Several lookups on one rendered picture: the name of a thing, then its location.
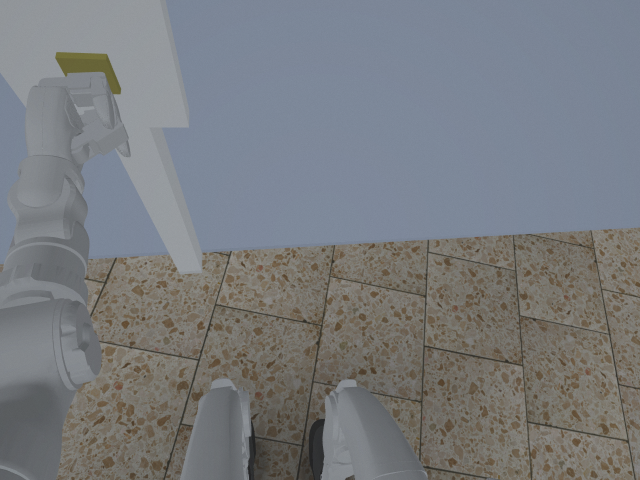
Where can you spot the robot left hand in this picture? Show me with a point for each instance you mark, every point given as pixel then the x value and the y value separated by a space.
pixel 52 121

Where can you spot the left robot upper arm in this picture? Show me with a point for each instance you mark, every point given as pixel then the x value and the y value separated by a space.
pixel 48 350

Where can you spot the right robot thigh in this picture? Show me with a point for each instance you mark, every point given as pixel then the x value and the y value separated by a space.
pixel 378 448

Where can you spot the button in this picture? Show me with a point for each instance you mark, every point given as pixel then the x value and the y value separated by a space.
pixel 88 62

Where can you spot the robot right shin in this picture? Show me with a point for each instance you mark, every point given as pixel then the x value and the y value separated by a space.
pixel 337 460

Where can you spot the panel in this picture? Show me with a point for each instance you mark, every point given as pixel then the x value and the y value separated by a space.
pixel 137 37

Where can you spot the robot left forearm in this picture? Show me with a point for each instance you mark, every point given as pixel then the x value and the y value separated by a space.
pixel 48 256

